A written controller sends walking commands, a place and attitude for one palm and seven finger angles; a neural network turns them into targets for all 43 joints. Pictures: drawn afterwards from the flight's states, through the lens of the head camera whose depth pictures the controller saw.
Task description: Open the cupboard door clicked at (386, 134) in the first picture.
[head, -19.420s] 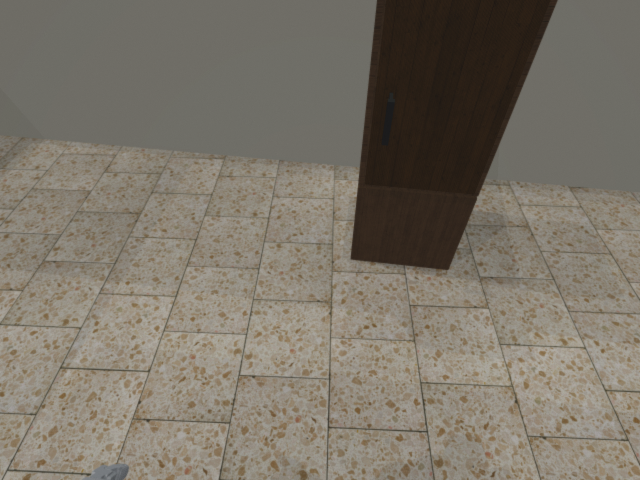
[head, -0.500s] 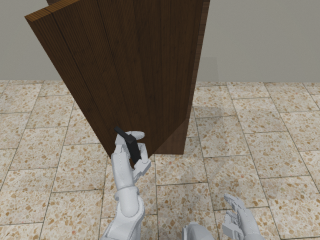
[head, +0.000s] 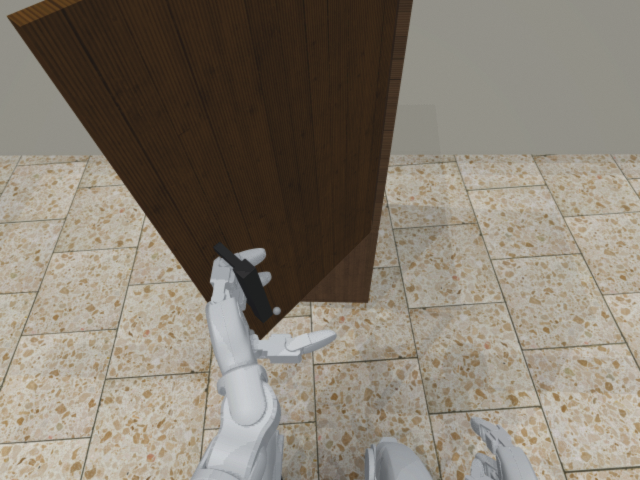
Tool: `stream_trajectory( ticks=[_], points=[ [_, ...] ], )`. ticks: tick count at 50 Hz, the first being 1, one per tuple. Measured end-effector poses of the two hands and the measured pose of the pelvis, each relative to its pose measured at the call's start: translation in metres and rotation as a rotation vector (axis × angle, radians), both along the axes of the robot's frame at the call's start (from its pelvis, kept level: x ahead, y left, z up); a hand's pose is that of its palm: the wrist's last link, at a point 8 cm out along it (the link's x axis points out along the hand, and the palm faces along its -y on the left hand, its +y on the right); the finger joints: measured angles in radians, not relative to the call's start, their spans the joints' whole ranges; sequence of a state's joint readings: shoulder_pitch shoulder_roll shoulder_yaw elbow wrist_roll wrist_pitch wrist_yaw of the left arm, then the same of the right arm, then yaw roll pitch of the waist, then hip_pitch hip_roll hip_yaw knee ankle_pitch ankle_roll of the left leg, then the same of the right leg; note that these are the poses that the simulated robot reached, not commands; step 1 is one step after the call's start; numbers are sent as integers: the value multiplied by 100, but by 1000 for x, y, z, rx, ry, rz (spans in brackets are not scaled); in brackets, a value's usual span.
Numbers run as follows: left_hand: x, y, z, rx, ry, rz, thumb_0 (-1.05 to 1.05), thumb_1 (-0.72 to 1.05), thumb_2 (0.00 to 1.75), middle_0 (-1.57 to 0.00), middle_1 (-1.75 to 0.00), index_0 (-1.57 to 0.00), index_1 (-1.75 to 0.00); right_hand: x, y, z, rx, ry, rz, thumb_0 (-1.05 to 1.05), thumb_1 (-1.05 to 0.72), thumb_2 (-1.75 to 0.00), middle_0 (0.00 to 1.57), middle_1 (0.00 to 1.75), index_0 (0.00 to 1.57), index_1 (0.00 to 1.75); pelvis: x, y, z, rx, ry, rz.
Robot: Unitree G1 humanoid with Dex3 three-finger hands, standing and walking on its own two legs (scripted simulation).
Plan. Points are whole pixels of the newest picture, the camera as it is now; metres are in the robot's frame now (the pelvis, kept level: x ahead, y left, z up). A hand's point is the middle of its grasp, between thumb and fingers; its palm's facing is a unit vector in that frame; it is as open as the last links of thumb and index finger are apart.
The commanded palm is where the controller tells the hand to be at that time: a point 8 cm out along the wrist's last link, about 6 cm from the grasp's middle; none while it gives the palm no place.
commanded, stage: open thumb and fingers to let go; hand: left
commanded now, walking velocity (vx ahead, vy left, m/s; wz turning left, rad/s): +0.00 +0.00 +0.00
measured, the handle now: (244, 284) +0.35 +0.11 +0.02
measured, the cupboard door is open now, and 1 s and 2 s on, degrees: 49 53 53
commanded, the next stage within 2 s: slide the hand sideways off the handle in 0.26 s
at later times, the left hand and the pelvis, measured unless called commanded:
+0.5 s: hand (275, 339) +0.28 +0.06 +0.02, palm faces -0.07 -1.00 -0.06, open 16.0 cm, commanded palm +0.26 +0.10 +0.02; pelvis -0.01 +0.02 -0.01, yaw +0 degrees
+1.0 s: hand (250, 373) +0.24 +0.09 +0.03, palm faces -0.08 -1.00 +0.00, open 16.3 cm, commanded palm +0.22 +0.14 +0.02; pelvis -0.01 +0.03 -0.01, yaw -1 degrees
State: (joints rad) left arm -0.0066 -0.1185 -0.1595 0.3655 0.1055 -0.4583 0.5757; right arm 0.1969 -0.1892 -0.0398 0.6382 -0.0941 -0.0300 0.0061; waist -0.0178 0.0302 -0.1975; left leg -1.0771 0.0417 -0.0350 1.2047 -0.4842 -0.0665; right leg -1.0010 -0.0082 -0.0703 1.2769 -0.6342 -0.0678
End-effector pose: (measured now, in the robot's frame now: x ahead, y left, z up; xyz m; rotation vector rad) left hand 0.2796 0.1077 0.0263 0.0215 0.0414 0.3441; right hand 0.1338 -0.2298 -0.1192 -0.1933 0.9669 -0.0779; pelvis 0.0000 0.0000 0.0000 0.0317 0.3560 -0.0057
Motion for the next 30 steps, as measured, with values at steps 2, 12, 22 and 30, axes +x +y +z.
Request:
stream_trajectory(
  ticks=[2, 12, 22, 30],
  points=[
    [-1, 1, 0, 0, -1, -3, 0, -39, 35, -30, -112, -31, -112, 0, 2, 1, 0, -4, -1, 1, -91, -90, 20, 30, 20, 30, 0, 2, 0, -3, 0, -1],
    [-4, 1, 1, 2, -2, -47, -1, -49, 31, -24, -72, -26, -71, 14, 21, 8, 16, -65, 16, 1, -91, -90, 20, 30, 20, 30, -2, 12, -1, -17, -6, -5],
    [-10, 5, 1, 18, -19, -203, -1, -50, 30, -27, -44, -23, -47, 25, 36, 14, 30, -113, 45, 1, -91, -90, 20, 30, 20, 30, -6, 19, -3, -24, -14, 0],
    [-19, 12, 1, -35, -55, -504, -1, -50, 30, -19, -34, -15, -35, 16, 29, 10, 16, -117, -3, 1, -91, -90, 20, 30, 20, 30, -12, 30, -11, -33, -24, -3]
  ],
)
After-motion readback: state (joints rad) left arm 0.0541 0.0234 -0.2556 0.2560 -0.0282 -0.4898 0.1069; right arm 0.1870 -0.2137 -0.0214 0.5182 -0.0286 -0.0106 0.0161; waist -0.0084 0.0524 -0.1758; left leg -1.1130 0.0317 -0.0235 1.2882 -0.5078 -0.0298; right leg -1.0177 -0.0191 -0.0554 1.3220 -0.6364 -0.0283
